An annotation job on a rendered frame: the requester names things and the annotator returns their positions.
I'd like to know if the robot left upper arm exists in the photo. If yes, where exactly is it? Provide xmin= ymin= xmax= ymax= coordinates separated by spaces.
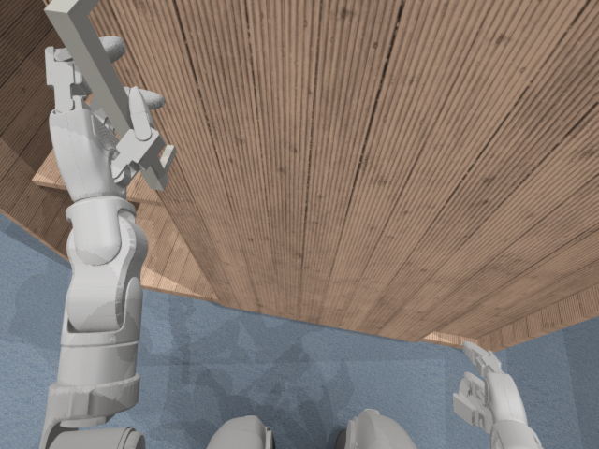
xmin=49 ymin=427 xmax=146 ymax=449

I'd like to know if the right robot hand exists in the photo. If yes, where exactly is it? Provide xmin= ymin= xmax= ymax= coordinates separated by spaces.
xmin=453 ymin=340 xmax=528 ymax=435

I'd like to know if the left robot thigh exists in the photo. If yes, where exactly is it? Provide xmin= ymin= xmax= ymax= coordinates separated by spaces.
xmin=206 ymin=417 xmax=272 ymax=449

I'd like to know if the handle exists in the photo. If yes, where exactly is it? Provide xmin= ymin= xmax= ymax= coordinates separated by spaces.
xmin=44 ymin=0 xmax=177 ymax=191

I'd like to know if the left robot hand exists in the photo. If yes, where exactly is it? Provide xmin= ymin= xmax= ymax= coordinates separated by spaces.
xmin=45 ymin=36 xmax=166 ymax=203

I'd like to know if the robot thigh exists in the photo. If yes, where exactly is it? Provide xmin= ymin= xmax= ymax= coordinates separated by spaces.
xmin=345 ymin=413 xmax=417 ymax=449
xmin=206 ymin=417 xmax=272 ymax=449

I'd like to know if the right robot thigh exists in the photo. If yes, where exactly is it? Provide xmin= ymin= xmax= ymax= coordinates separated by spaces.
xmin=345 ymin=413 xmax=417 ymax=449

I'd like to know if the wardrobe door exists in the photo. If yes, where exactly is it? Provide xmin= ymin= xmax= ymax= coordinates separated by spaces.
xmin=43 ymin=0 xmax=599 ymax=342
xmin=435 ymin=225 xmax=599 ymax=340

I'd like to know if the robot right forearm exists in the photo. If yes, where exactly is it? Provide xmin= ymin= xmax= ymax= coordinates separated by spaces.
xmin=490 ymin=420 xmax=544 ymax=449

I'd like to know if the robot left forearm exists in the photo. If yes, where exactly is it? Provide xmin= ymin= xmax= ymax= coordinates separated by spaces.
xmin=38 ymin=196 xmax=148 ymax=449

